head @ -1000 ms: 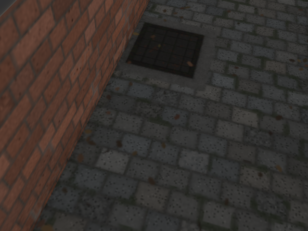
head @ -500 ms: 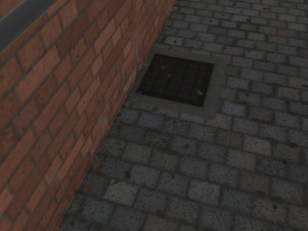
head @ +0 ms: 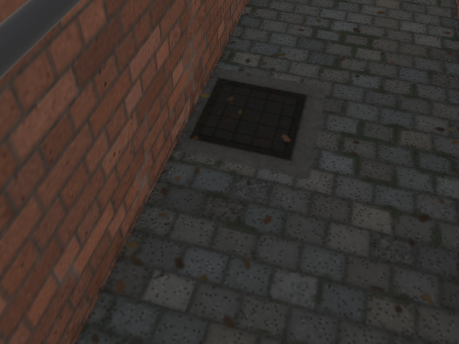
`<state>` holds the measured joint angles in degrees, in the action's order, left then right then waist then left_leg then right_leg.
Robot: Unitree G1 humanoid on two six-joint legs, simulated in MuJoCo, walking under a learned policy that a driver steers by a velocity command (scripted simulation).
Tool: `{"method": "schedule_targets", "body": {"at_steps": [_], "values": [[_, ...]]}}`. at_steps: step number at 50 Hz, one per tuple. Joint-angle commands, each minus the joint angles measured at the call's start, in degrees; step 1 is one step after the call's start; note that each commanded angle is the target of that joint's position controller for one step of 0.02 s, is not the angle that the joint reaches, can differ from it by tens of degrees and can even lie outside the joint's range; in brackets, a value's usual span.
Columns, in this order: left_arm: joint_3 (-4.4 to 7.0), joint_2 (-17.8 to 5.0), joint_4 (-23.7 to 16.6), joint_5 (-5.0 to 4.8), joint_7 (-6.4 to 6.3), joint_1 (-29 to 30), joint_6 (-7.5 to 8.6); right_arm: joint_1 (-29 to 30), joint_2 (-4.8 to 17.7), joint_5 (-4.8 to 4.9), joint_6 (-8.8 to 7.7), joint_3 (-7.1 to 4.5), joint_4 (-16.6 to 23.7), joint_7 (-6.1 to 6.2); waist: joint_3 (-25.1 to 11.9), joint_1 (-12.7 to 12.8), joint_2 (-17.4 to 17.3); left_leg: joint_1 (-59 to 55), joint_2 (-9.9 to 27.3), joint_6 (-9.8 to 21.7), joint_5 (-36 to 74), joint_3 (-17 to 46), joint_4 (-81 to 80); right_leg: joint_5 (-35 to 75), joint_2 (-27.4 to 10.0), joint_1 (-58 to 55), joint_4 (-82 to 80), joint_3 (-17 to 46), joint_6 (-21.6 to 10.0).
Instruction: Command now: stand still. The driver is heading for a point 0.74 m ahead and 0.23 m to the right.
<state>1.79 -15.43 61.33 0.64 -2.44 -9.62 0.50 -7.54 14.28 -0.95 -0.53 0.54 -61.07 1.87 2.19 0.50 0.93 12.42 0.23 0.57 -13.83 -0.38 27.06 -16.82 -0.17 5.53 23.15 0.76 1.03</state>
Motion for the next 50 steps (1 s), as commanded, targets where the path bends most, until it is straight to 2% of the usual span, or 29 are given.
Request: {"method": "schedule_targets", "body": {"at_steps": [1, 2, 6, 18, 19, 20, 21, 22, 24, 26, 27, 28, 29, 30, 31, 32, 33, 34, 35, 36, 37, 38, 39, 42, 44, 46, 47, 48, 50], "values": [[1.11, -6.9, -1.0, 0.2, -0.67, -1.3, -0.42, 0.0, 8.0, -0.2, -0.74, -1.22, 1.8, -0.4, -3.0, 0.0, -2.2, -4.7, 3.7, 0.6, 17.3, 3.9, -3.2, 12.4, -1.5, 3.0, -3.1, 1.9, -1.1], [0.76, -5.5, -0.6, 0.01, -0.6, -1.6, -0.16, -0.2, 7.2, 0.07, -0.54, -0.99, 1.7, -0.14, -2.6, -0.2, -2.4, -4.3, 3.5, 0.4, 15.7, 3.7, -3.4, 12.4, -2.0, 3.3, -3.3, 1.6, -0.8], [0.73, -6.0, 0.1, -0.06, -0.3, -2.0, 0.32, -0.4, 7.6, -0.11, -0.18, -0.87, 1.7, 0.28, -2.0, -0.5, -2.2, -4.1, 3.4, 0.1, 12.3, 3.7, -3.9, 11.0, -1.8, 4.4, -3.4, 1.5, -0.7], [0.23, -5.0, 1.4, -0.04, -0.17, -3.8, 0.76, -1.8, 7.4, -0.1, -0.13, -0.49, 1.5, 0.47, -1.1, -0.4, -1.7, -2.4, 3.1, -0.2, 7.0, 3.7, -4.4, 8.7, -1.6, 5.9, -3.3, 1.2, -0.9], [0.12, -4.4, 1.9, -0.09, -0.18, -4.8, 0.74, -2.8, 7.4, -0.08, 0.0, -0.52, 1.1, 0.57, -2.2, -0.4, -2.1, -3.0, 2.6, 0.0, 0.6, 3.5, -4.9, 3.9, -0.7, 5.8, -2.8, 0.2, -1.1], [0.41, -4.9, 1.8, -0.35, -0.22, -4.4, 0.32, -3.4, 7.9, -0.1, 0.46, -0.77, 0.8, 1.04, -1.7, -0.8, -3.0, -2.2, 2.4, 0.9, -10.1, 4.0, -5.5, -2.8, 0.9, 7.4, -0.3, -1.4, -1.6], [0.44, -4.6, 1.1, -0.55, -0.25, -4.3, 0.26, -4.3, 9.5, 0.33, 0.74, -1.39, 0.7, 1.37, -0.6, -0.8, -5.1, -0.7, 3.7, 2.4, -21.4, 6.3, -6.9, -9.5, 2.2, 10.1, 3.1, -2.8, -2.3], [0.43, -4.0, 0.5, -0.78, -0.09, -4.4, 0.65, -6.1, 10.4, 0.86, 0.86, -1.88, 0.5, 1.36, 1.7, -1.3, -8.2, 0.5, 7.0, 4.5, -30.9, 11.5, -9.7, -14.1, 2.8, 14.5, 7.6, -3.4, -3.0], [0.17, -2.2, -0.2, -1.19, 0.38, -3.8, 2.23, -10.1, 13.0, 1.25, -0.17, -3.19, -0.1, 1.14, 2.0, -2.1, -13.0, 1.5, 15.8, 10.3, -36.9, 25.0, -15.6, -11.6, 1.2, 18.0, 17.9, -2.8, -3.9], [0.65, -2.4, -0.1, -1.41, 1.08, -4.8, 3.46, -9.2, 13.2, 1.47, -1.59, -4.0, 0.4, 1.22, 1.6, -0.5, -10.4, 3.8, 19.3, 12.4, -33.7, 29.5, -17.0, -13.2, -1.3, 18.9, 24.3, -0.5, -5.0], [0.65, -2.2, -0.1, -1.66, 1.29, -5.5, 3.81, -6.8, 12.9, 1.92, -1.95, -4.15, 1.5, 1.19, 1.9, 0.8, -9.8, 5.2, 19.0, 11.4, -31.4, 27.8, -16.5, -14.2, -2.4, 18.0, 22.6, 0.0, -5.8], [0.37, -0.8, 0.3, -1.57, 1.3, -7.0, 4.02, -2.3, 12.6, 2.32, -2.0, -4.28, 3.2, 1.01, 2.8, 3.0, -9.3, 9.2, 16.4, 9.1, -27.5, 22.8, -15.6, -13.5, -3.0, 12.9, 15.5, -0.5, -6.8], [0.36, 0.0, 2.1, -1.33, 1.23, -10.6, 4.09, 2.3, 11.7, 2.63, -1.78, -4.16, 4.8, 0.87, 3.0, 5.7, -8.5, 14.8, 12.0, 6.4, -23.6, 15.4, -12.2, -8.2, -1.6, 4.0, 5.7, -3.0, -7.4], [0.6, -0.6, 4.3, -0.52, 1.29, -14.1, 3.91, 2.5, 8.6, 1.93, -1.57, -3.52, 5.9, 0.35, 3.1, 5.8, -6.1, 17.1, 6.6, 4.3, -20.6, 7.9, -3.8, -4.2, 1.7, -1.0, 1.8, -4.9, -6.0], [1.42, -2.8, 5.6, 0.65, 1.68, -19.1, 3.92, -0.5, 5.6, 1.5, -1.53, -3.12, 5.2, -0.13, -1.4, 6.4, 4.1, 23.5, 2.1, 2.6, -17.9, 1.7, 10.6, -8.2, -5.1, -9.3, -1.7, 5.9, -6.8], [2.72, -9.3, 5.4, -0.03, 2.38, -23.8, 4.24, 0.5, 2.8, 1.56, -2.05, -2.5, 7.0, -0.26, 0.0, 7.5, 17.6, 35.2, -2.4, 0.5, -19.3, -4.0, 25.6, -22.6, -17.3, -11.4, -12.0, 28.3, -12.2], [1.94, -8.3, 4.1, 0.47, 2.98, -21.0, 5.91, 2.0, 4.3, 2.94, -2.9, -2.96, 8.0, -0.21, 3.4, 6.2, 13.1, 38.6, 1.4, 2.1, -16.6, 3.2, 36.0, -30.6, -22.4, -6.4, -16.4, 40.1, -15.9], [1.24, -5.7, 2.4, -0.22, 3.01, -16.0, 7.04, 1.1, 5.7, 3.52, -3.62, -3.26, 7.7, -0.42, 6.8, 3.6, 7.6, 42.0, 4.0, 3.1, -10.8, 4.7, 40.1, -27.7, -21.7, -5.2, -15.5, 36.6, -14.8], [0.73, -4.3, 1.5, -0.77, 3.22, -13.5, 7.51, -1.5, 6.7, 2.83, -4.18, -3.7, 6.2, -0.56, 6.4, 2.1, 5.6, 41.6, 5.4, 3.5, -6.1, 4.1, 41.2, -19.9, -19.0, -5.2, -13.9, 29.5, -12.7], [0.45, -3.9, 0.9, -0.83, 3.44, -12.3, 7.52, -2.1, 7.1, 2.01, -4.76, -4.18, 5.4, -0.48, 5.5, 1.6, 4.7, 40.1, 6.5, 3.6, -1.9, 3.8, 39.4, -10.8, -16.8, -5.2, -13.5, 24.1, -10.9], [0.01, -2.8, 0.9, -0.52, 3.43, -12.9, 7.31, -1.3, 7.5, 1.64, -5.08, -4.55, 5.3, -0.56, 5.1, 1.7, 4.9, 37.5, 7.1, 3.3, 1.1, 3.0, 36.2, 0.0, -14.9, -4.7, -13.2, 18.5, -9.6], [-0.43, -1.5, 1.4, -0.17, 3.29, -14.9, 6.96, -0.4, 7.1, 1.56, -5.05, -4.72, 5.2, -0.76, 4.3, 2.3, 5.4, 34.8, 6.8, 2.7, 2.8, 1.3, 33.6, 9.1, -13.0, -4.5, -12.9, 13.7, -8.9], [-0.61, -1.3, 1.8, 0.11, 3.04, -16.7, 6.71, 0.8, 5.7, 1.62, -4.83, -4.57, 5.3, -1.01, 3.7, 2.7, 5.8, 33.0, 6.2, 2.1, 4.1, -0.2, 31.3, 16.9, -11.8, -4.5, -12.4, 10.6, -8.7], [-0.51, -3.0, 1.3, 0.19, 2.15, -17.8, 6.14, 7.0, 2.0, 2.06, -4.17, -3.47, 7.4, -1.74, 4.2, 3.6, 3.9, 27.4, 4.5, 1.1, 7.5, -2.8, 19.6, 25.6, -9.9, -1.9, -12.3, 5.1, -8.6], [-0.13, -4.5, 1.2, -0.11, 1.8, -18.6, 6.09, 11.3, 1.1, 2.36, -4.13, -2.85, 8.9, -2.36, 5.0, 4.5, 4.1, 23.9, 3.1, 1.3, 9.0, -4.6, 13.2, 25.8, -10.4, -1.0, -13.4, 4.4, -9.0], [0.3, -5.1, 1.1, -0.3, 1.79, -18.7, 6.14, 13.6, 2.0, 2.26, -4.24, -2.71, 10.3, -2.88, 5.8, 4.6, 5.1, 22.0, 2.8, 2.0, 9.1, -5.1, 9.4, 26.7, -11.3, -2.5, -13.5, 4.3, -10.1], [0.56, -5.7, 1.5, -1.24, 1.59, -19.4, 6.07, 15.8, 2.8, 2.63, -4.18, -2.54, 12.0, -2.9, 6.9, 4.5, 5.1, 21.2, 1.8, 1.8, 8.4, -6.3, 8.7, 27.1, -11.7, -2.8, -15.0, 4.7, -11.2], [0.93, -6.1, 1.9, -1.69, 1.58, -19.0, 6.02, 16.7, 3.1, 2.44, -4.24, -2.49, 12.8, -2.87, 7.5, 3.9, 5.5, 20.5, 1.6, 2.4, 8.2, -5.9, 7.0, 30.4, -12.5, -4.3, -14.6, 4.4, -11.4], [1.71, -7.4, 1.8, -1.7, 1.39, -16.9, 5.7, 11.9, 5.5, 2.48, -4.55, -3.47, 13.3, -2.59, 3.4, -0.4, 5.9, 14.5, -0.4, 4.1, 6.4, -6.1, 4.3, 49.1, -14.0, -9.6, -9.0, 3.5, -10.6]]}}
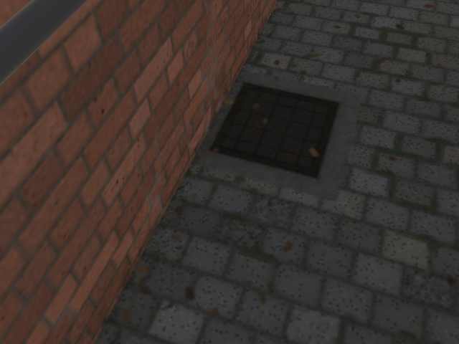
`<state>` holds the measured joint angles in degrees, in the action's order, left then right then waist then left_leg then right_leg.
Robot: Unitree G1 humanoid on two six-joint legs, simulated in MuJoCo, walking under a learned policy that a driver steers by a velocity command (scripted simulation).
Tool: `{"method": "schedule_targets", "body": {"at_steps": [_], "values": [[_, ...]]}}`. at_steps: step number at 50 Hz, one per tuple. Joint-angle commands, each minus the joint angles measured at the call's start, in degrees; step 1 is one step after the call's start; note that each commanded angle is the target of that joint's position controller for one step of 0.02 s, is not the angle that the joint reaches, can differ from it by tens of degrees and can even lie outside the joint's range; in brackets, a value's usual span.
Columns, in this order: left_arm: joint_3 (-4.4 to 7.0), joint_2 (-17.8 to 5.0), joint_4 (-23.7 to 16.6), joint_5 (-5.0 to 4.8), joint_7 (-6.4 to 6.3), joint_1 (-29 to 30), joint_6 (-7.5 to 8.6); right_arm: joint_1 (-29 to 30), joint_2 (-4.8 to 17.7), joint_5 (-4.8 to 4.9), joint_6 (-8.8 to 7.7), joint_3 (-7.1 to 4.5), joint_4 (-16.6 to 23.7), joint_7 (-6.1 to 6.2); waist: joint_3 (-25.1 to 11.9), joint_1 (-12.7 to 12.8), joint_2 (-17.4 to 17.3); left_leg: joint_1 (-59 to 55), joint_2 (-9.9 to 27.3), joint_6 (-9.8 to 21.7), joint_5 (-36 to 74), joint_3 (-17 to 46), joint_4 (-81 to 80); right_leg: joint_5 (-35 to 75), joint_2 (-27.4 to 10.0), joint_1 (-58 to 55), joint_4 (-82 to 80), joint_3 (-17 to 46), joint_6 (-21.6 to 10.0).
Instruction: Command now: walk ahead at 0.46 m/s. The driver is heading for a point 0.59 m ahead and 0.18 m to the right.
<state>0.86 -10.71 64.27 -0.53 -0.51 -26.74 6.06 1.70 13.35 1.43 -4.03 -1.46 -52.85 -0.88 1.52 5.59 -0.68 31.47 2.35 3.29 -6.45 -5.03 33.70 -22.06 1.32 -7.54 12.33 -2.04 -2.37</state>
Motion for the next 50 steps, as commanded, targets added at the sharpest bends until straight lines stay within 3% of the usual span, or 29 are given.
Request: {"method": "schedule_targets", "body": {"at_steps": [1, 2, 3, 4, 5, 6, 7, 8, 10, 13, 16, 18, 21, 24, 26, 27, 28, 29, 30, 31, 32, 34, 36, 38, 40, 42, 46, 49, 50], "values": [[2.82, -12.1, -1.6, -0.39, -0.69, 2.2, -0.29, -4.5, 8.1, 0.19, -1.07, -2.51, 3.4, 0.38, -0.7, -9.4, 8.2, -12.5, -4.1, 2.6, 0.1, -2.1, -4.5, 63.4, -14.5, 2.4, 9.2, 4.2, -6.1], [2.74, -12.7, -2.8, 0.1, -0.48, 3.9, -0.88, -14.9, 11.8, 0.17, -0.83, -4.2, 0.7, 0.71, -8.8, -13.8, 8.8, -27.3, -4.3, 4.0, 2.1, -1.7, -5.2, 66.3, -11.7, 6.0, 21.1, 1.8, -4.7], [2.3, -12.2, -4.9, 0.15, 0.04, 5.8, -1.02, -26.0, 15.4, -0.52, 0.02, -5.31, -1.2, 2.28, -16.4, -17.8, 5.4, -44.6, 6.1, 7.1, -4.6, 11.4, -5.0, 49.4, -8.5, 18.7, 36.2, 2.2, -2.8], [0.07, -2.3, -5.5, -0.43, 0.91, -1.1, -0.09, -29.3, 17.2, -2.01, 0.08, -5.25, -2.7, 1.84, -23.9, -12.2, -12.7, -58.2, 21.3, 17.3, -17.1, 42.7, -13.7, -1.6, 3.4, 38.9, 58.1, 4.5, 0.5], [1.55, -7.9, -5.2, -2.32, 1.21, 2.6, 1.41, -26.5, 11.3, -2.27, -0.74, -3.52, -2.9, 1.38, -17.6, -13.2, -8.2, -52.7, 20.7, 16.6, -19.4, 48.0, -20.7, -10.1, 2.9, 45.7, 67.7, 12.8, -0.7], [2.18, -10.6, -8.1, -2.88, 1.39, 7.0, 1.96, -19.5, 10.2, -2.45, -1.84, -2.65, -1.1, 0.91, -7.8, -10.4, -6.2, -44.4, 19.2, 14.1, -12.5, 37.3, -22.1, -5.7, -0.1, 49.4, 67.0, 11.4, -1.4], [2.42, -10.9, -8.9, -2.46, 1.21, 9.4, 1.71, -13.9, 7.8, -2.44, -2.24, -1.99, 0.3, 0.45, -4.6, -7.8, -0.6, -36.9, 16.8, 13.6, -3.4, 28.4, -22.7, -0.4, -3.8, 47.2, 64.4, 9.3, -1.3], [2.76, -10.6, -9.6, -1.35, 0.87, 11.1, 1.0, -12.2, 6.5, -2.25, -2.6, -1.62, 0.7, 0.12, -2.2, -6.6, 1.2, -31.6, 14.8, 12.6, 1.0, 23.1, -24.7, 3.2, -5.8, 45.2, 60.9, 8.2, -0.7], [2.58, -8.6, -10.7, -0.21, 1.16, 10.9, -0.74, -13.8, 6.0, -2.54, -2.7, -1.21, -0.7, -0.09, -1.4, -4.7, -0.4, -27.6, 12.8, 12.3, 4.8, 18.5, -27.4, 6.0, -8.1, 42.1, 57.9, 7.6, 0.0], [2.39, -7.1, -13.0, -0.5, 1.54, 12.9, -2.02, -16.5, 9.6, -2.5, -2.24, -2.09, -1.7, 0.4, 2.0, -4.2, -1.9, -24.6, 12.0, 11.1, 10.1, 11.0, -29.6, 10.2, -9.0, 46.4, 52.4, 7.3, 1.9], [1.99, -6.7, -16.3, 0.53, 2.14, 18.9, -1.46, -18.6, 11.1, -2.25, -1.97, -2.79, -2.6, 0.98, 1.2, -5.1, -3.5, -23.8, 10.3, 9.0, 15.2, 4.0, -28.8, 20.7, -8.0, 46.9, 41.6, 5.0, 3.2], [1.24, -5.4, -17.6, 0.01, 2.08, 23.3, -1.46, -20.8, 9.9, -1.84, -2.0, -2.55, -3.6, 1.74, 0.9, -6.6, -5.1, -23.9, 8.1, 6.5, 13.1, 0.0, -26.8, 28.8, -7.1, 45.2, 32.3, 2.4, 2.6], [0.96, -5.8, -19.8, -0.52, 2.81, 28.4, -1.66, -23.3, 12.1, -1.65, -2.18, -2.95, -4.4, 2.04, 2.7, -8.2, -4.1, -26.0, 11.0, 5.9, 9.0, -0.7, -26.7, 32.5, -6.0, 43.1, 24.9, 2.8, 1.6], [1.03, -6.7, -21.2, 0.19, 4.16, 30.7, -1.84, -24.6, 10.9, -0.63, -1.02, -2.63, -5.5, 2.3, 4.1, -8.4, -4.1, -33.5, 14.7, 4.4, 10.4, -1.9, -23.7, 26.5, -5.3, 45.2, 22.0, 2.5, -0.3], [1.64, -8.4, -22.0, 0.03, 4.8, 29.4, -2.21, -23.7, 13.0, -0.99, -0.88, -3.33, -4.4, 1.81, 3.9, -7.6, -7.8, -35.0, 15.3, 3.2, 21.6, -4.4, -17.8, 18.9, -3.0, 40.1, 22.2, -0.6, -2.8], [2.79, -11.3, -21.8, -0.12, 4.74, 25.9, -2.07, -22.2, 13.8, -1.0, -0.8, -3.19, -3.4, 1.49, 0.9, -4.9, -7.6, -34.4, 15.2, 2.4, 31.5, -4.3, -12.2, 13.7, -1.0, 33.7, 23.5, -2.0, -4.1], [4.75, -13.7, -19.6, -0.52, 4.47, 16.6, -2.16, -20.8, 14.0, -0.82, -0.36, -3.38, -2.6, 1.72, -3.2, 0.0, -8.1, -33.4, 13.0, 0.9, 37.3, -6.5, -1.4, 11.7, 1.5, 24.7, 21.9, -3.3, -5.7], [7.04, -18.3, -16.8, -0.73, 3.37, 5.9, -2.43, -22.3, 12.8, -1.17, -0.56, -2.83, -1.3, 1.98, -8.4, 3.5, -3.0, -22.3, 10.6, -1.1, 31.5, -7.5, 14.8, 14.5, 0.0, 8.3, 21.2, 2.7, -8.6], [8.98, -25.9, -16.3, -0.74, 2.44, 3.0, -3.38, -28.4, 4.4, -2.28, -2.45, -0.21, 1.5, 1.4, -15.1, -1.4, 14.4, 2.7, 1.8, -4.9, -7.4, -4.9, 39.0, 12.9, -13.9, -12.8, 19.9, 31.1, -18.5], [7.9, -21.9, -16.7, -0.94, 2.11, 1.8, -3.06, -27.1, 6.3, -0.62, -5.22, 0.25, 2.1, 1.1, -22.7, -0.3, 15.0, 11.8, -4.2, -4.9, -26.8, 7.3, 50.7, 5.6, -20.6, -16.7, 4.2, 53.2, -23.5], [6.96, -17.8, -17.6, -0.13, 2.3, 4.4, -2.31, -19.1, 12.0, 0.25, -6.64, -1.33, 4.4, 0.86, -17.0, 1.3, 11.6, 17.8, -1.3, -2.5, -21.7, 11.3, 52.6, 7.6, -18.4, -13.4, 2.6, 46.0, -19.4], [5.19, -12.8, -20.4, 0.1, 2.48, 14.7, -1.76, -15.9, 11.8, -1.94, -5.55, -1.46, 4.0, 1.86, -9.8, -3.6, 0.2, 11.1, 3.7, -2.6, -12.6, 9.7, 44.0, 31.7, -15.3, 5.5, 4.4, 27.5, -15.0], [4.35, -10.0, -21.3, 0.37, 2.33, 17.6, -1.86, -18.2, 11.1, -1.69, -2.67, -2.41, 3.5, 2.28, -6.3, -7.8, 1.2, 1.5, 6.0, -3.6, -13.7, 9.5, 36.2, 42.3, -12.1, 17.8, 4.0, 18.7, -13.2], [4.3, -11.0, -20.0, 0.79, 2.13, 16.2, -0.97, -18.5, 7.2, -1.53, -1.54, -1.89, 4.1, 2.71, -5.4, -8.4, 3.2, -2.1, 4.5, -4.4, -11.5, 7.6, 29.7, 51.1, -9.8, 23.0, 3.3, 13.3, -13.2], [4.54, -12.7, -19.4, 0.89, 1.16, 15.7, -0.73, -16.8, 6.7, -2.31, -1.31, -1.95, 4.8, 2.75, -4.8, -8.6, 4.7, -1.4, 3.0, -5.2, -6.3, 6.5, 21.0, 56.0, -9.4, 23.5, 3.3, 10.6, -12.9], [4.5, -12.8, -19.0, 0.47, 0.37, 14.4, -1.53, -13.2, 6.0, -2.11, -1.21, -1.8, 5.6, 2.39, -6.7, -6.7, 4.7, -3.8, 1.5, -5.1, 2.7, 5.7, 11.2, 53.6, -7.8, 21.7, 3.9, 8.1, -10.8], [3.88, -12.2, -17.3, 0.59, -0.44, 12.5, -2.62, -7.4, 6.7, -1.69, -1.19, -2.04, 6.8, 1.2, -6.5, -4.0, 5.6, -6.3, -0.2, -4.5, 10.5, 6.6, 1.0, 45.2, -9.4, 17.5, 4.7, 9.9, -9.2], [3.42, -10.7, -16.6, 0.63, -0.73, 13.2, -2.94, -7.6, 8.2, -2.41, -1.57, -2.61, 6.4, 0.66, -4.8, -4.4, 5.7, -6.5, -0.3, -2.6, 6.4, 7.6, -3.8, 43.2, -11.0, 13.6, 8.9, 13.0, -8.5], [3.14, -10.5, -16.3, -0.24, -0.59, 13.3, -2.97, -10.4, 7.8, -2.88, -1.8, -2.58, 5.1, 0.73, -5.3, -5.8, 6.2, -9.5, -0.8, -2.0, 8.4, 6.8, -6.1, 42.2, -10.4, 13.2, 12.1, 13.1, -7.9]]}}
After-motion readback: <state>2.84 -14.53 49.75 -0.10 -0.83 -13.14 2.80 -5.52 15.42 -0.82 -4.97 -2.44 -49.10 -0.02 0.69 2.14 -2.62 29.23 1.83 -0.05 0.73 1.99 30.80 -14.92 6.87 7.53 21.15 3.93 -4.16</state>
